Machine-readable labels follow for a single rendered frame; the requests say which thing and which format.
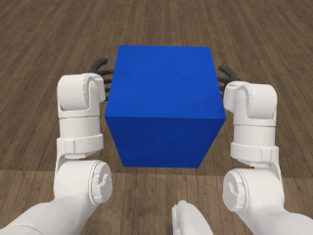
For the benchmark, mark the robot right forearm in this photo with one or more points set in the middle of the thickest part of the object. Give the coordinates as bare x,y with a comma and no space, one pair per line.
255,108

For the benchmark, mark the left robot hand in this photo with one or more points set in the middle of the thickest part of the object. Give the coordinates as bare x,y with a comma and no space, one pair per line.
95,67

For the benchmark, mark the right robot thigh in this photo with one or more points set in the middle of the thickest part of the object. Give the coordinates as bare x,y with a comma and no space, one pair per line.
189,220

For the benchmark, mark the robot right shin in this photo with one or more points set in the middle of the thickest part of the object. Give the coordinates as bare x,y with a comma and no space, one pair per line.
177,232

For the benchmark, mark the robot left upper arm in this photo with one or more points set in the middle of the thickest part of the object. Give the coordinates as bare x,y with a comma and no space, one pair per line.
80,187

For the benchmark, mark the robot right upper arm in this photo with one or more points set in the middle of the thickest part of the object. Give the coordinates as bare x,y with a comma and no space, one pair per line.
257,197

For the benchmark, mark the carton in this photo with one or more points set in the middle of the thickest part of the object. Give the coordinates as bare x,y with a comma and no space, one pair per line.
164,107

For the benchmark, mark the robot left forearm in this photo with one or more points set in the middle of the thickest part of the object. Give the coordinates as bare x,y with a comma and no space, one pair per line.
79,97

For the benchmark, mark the right robot hand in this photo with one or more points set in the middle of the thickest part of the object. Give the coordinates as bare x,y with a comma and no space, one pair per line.
225,80

